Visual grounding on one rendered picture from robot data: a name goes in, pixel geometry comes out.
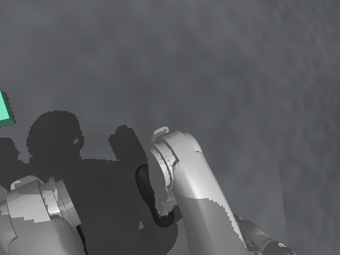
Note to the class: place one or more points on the right robot arm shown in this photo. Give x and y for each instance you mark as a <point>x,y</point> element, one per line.
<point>277,248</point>

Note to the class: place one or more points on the left robot foot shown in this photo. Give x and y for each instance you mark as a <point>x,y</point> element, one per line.
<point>82,238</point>

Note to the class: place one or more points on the right robot foot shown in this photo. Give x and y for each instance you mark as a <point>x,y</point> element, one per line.
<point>147,193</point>

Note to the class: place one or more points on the right robot hand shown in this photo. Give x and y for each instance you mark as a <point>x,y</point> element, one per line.
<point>256,239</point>

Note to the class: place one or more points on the carton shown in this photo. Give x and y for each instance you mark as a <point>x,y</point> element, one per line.
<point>6,117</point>

